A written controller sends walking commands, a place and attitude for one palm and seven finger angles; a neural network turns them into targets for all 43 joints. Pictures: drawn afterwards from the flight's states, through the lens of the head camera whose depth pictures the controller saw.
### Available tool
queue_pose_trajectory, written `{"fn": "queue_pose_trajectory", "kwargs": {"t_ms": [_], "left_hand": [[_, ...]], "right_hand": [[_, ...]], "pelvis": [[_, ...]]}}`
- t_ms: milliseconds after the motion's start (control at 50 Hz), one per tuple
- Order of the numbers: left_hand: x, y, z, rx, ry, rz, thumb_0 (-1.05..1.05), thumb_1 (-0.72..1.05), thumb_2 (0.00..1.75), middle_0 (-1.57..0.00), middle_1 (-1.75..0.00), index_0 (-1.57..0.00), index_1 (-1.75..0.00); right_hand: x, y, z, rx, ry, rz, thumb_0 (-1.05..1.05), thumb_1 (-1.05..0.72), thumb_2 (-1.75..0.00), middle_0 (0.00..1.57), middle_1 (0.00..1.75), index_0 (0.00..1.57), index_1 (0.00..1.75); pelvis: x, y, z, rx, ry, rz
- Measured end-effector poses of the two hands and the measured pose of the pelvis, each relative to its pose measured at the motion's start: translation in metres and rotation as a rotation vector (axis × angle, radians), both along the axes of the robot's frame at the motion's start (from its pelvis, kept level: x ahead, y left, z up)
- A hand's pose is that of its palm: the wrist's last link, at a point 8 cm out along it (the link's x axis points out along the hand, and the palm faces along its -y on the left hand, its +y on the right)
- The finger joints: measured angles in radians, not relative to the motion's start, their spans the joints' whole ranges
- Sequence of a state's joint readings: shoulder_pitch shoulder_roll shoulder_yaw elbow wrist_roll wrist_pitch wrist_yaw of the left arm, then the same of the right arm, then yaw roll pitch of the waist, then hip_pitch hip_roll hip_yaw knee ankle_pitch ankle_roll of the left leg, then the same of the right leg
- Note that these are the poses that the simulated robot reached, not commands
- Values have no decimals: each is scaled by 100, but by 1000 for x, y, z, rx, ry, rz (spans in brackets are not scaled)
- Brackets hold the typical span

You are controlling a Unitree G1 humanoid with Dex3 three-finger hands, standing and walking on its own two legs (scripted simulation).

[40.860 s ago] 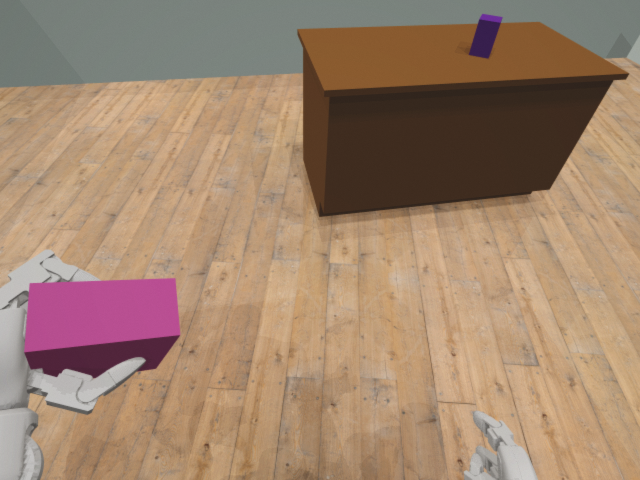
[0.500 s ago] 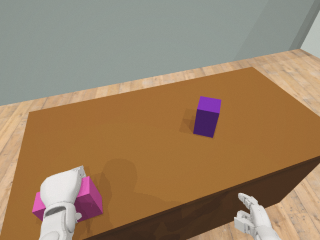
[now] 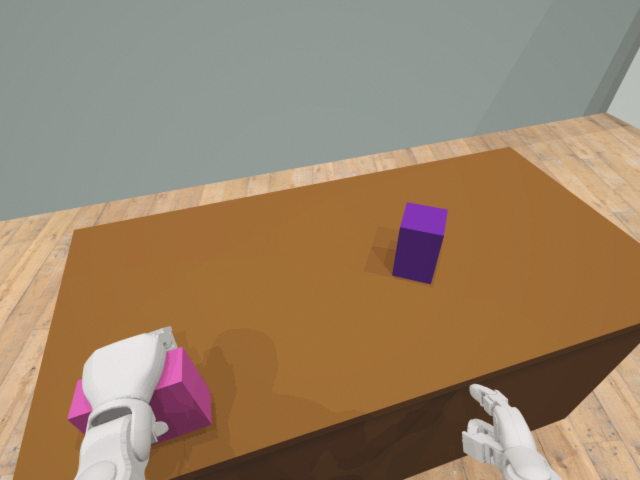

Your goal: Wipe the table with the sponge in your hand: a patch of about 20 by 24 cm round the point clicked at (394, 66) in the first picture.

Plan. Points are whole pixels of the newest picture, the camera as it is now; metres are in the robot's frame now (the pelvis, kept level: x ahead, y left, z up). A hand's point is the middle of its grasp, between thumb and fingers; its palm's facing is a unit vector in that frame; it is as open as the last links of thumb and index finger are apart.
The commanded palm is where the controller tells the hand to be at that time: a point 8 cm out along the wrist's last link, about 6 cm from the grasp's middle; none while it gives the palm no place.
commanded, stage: lift the sponge slowly off the table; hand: left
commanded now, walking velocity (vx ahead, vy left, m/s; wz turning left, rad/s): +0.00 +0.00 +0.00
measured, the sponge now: (152, 409) +0.19 +0.27 -0.03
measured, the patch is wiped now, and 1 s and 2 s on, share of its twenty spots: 1.00 1.00 1.00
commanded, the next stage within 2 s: bring the sponge back beside the body in 1.00 s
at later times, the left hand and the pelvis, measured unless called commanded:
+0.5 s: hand (144, 377) +0.20 +0.26 +0.04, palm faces +0.01 -0.17 -0.99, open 9.6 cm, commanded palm +0.17 +0.26 +0.11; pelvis +0.00 -0.01 +0.00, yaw +0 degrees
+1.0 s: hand (133, 357) +0.21 +0.27 +0.07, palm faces +0.02 -0.15 -0.99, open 9.6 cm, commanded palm +0.18 +0.26 +0.14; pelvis +0.00 -0.01 +0.01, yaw +0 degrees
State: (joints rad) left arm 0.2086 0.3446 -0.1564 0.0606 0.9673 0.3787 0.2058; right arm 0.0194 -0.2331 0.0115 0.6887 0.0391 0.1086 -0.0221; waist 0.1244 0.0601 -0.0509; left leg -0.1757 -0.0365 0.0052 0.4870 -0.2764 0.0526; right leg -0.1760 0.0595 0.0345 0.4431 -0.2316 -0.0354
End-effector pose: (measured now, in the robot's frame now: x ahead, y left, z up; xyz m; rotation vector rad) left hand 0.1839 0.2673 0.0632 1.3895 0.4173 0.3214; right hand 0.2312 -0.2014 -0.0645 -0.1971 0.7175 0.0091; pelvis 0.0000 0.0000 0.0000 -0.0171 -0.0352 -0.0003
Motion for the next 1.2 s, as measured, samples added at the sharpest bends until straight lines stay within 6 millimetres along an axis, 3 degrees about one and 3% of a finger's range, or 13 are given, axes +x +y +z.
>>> {"fn": "queue_pose_trajectory", "kwargs": {"t_ms": [300, 580, 740, 900, 1060, 1200], "left_hand": [[9, -10, 22, -6, -30, -49, 0, -50, 110, -78, -138, -79, -140], [-4, -9, 36, -16, -32, -13, 0, -50, 109, -78, -138, -79, -140], [7, -14, 50, 9, -63, -50, 0, -50, 109, -78, -138, -79, -140], [11, -6, 62, 11, -76, -11, 0, -50, 109, -78, -138, -79, -140], [7, 4, 53, -9, -9, 19, 0, -50, 109, -78, -138, -79, -140], [11, -5, 56, -6, -37, -66, 0, -50, 109, -78, -138, -79, -140]], "right_hand": [[-1, 1, 2, 13, -8, 9, 1, -90, -90, 20, 30, 19, 29], [1, -5, 3, 6, 0, 32, 1, -90, -90, 20, 30, 21, 31], [1, -4, 3, 9, -3, 32, 1, -90, -90, 20, 30, 21, 31], [1, -6, 3, 24, 1, 32, 1, -90, -90, 20, 30, 21, 31], [3, -8, 3, 0, 1, 44, 1, -90, -90, 20, 30, 24, 32], [2, -7, 3, -16, -5, 39, 1, -90, -90, 20, 30, 24, 33]], "pelvis": [[-1, -2, 3, 3, -22, -5], [0, -6, 5, 4, -49, 0], [-2, -9, 6, 6, -52, 1], [1, -11, 6, 8, -47, -7], [1, -11, 6, 6, -45, 4], [2, -9, 6, 3, -45, 2]]}}
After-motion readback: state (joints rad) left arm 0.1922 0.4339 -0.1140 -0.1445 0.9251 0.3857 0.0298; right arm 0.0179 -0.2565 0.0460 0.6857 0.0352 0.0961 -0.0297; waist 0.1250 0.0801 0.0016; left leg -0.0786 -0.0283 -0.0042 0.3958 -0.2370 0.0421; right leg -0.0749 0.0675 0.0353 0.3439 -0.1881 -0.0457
